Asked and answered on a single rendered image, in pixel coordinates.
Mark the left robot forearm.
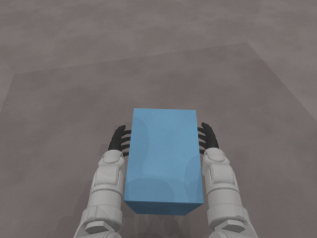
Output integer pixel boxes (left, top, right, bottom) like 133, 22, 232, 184
73, 150, 126, 238

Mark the right robot forearm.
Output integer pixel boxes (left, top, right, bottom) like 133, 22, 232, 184
201, 148, 259, 238

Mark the right robot hand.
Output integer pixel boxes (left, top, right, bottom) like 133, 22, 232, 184
197, 122, 219, 155

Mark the left robot hand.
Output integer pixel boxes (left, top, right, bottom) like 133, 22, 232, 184
108, 125, 132, 157

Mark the carton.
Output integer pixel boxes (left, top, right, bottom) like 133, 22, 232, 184
124, 108, 204, 216

